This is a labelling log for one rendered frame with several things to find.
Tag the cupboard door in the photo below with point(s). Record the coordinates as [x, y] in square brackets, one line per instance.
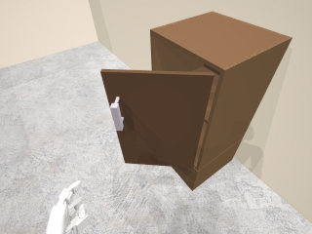
[164, 113]

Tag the left robot hand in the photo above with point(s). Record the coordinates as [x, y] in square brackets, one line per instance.
[62, 218]

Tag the handle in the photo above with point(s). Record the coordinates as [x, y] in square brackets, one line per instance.
[116, 115]

